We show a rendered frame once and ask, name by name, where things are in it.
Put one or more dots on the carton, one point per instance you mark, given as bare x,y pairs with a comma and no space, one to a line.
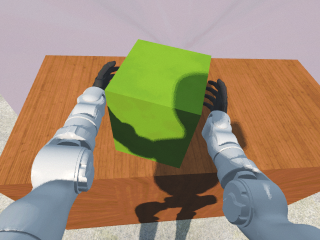
155,101

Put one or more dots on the left robot forearm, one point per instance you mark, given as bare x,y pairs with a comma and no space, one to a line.
83,123

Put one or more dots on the right robot upper arm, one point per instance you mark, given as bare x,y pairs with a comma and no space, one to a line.
259,209

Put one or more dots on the pedestal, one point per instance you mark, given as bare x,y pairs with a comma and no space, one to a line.
274,111

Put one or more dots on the right robot hand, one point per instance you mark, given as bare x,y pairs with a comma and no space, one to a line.
220,102

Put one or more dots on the left robot upper arm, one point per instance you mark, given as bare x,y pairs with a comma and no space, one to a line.
61,172

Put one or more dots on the left robot hand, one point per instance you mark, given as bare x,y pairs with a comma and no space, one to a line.
104,76

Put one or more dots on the right robot forearm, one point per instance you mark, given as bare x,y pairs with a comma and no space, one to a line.
226,153

